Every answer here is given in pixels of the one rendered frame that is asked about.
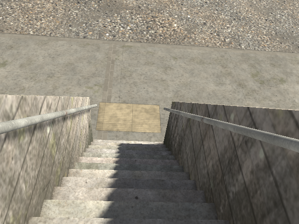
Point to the stairs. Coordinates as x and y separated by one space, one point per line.
127 182

